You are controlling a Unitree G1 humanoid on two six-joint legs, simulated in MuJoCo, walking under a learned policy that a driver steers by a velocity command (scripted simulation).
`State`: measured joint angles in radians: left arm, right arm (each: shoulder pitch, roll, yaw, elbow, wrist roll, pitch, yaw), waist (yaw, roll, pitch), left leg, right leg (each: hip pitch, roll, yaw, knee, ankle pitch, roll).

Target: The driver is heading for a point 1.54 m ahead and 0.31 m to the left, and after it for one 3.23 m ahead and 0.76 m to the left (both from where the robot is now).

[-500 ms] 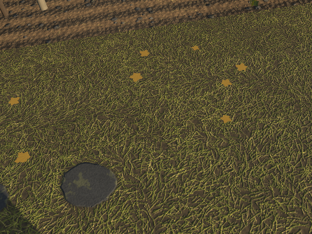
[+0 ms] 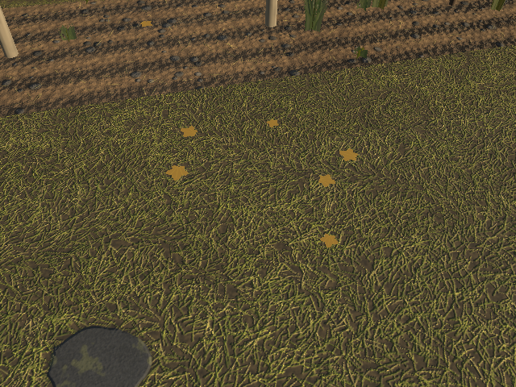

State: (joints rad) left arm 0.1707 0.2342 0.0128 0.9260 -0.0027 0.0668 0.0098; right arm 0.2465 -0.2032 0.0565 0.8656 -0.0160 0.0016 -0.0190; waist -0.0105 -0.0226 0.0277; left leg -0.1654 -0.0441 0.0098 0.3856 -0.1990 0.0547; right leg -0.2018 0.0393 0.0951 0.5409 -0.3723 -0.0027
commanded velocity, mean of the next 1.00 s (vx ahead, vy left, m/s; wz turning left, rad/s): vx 0.18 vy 0.00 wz -0.01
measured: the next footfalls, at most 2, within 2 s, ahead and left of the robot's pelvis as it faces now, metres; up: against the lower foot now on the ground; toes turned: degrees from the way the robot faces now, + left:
right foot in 0.06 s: +0.03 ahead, -0.14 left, +0.00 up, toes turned +6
right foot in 1.24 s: +0.49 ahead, -0.21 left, -0.16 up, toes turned -5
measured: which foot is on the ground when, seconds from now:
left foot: down 0.00-1.00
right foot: up 0.00-0.04, down 0.06-0.72, up 0.74-1.00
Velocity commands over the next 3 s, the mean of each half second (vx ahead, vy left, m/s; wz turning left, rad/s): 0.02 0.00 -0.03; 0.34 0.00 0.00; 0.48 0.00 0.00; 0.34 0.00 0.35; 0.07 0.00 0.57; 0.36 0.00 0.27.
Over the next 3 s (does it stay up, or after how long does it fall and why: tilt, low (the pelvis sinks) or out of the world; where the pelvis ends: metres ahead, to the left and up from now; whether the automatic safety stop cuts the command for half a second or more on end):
stays up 0.81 -0.03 -0.16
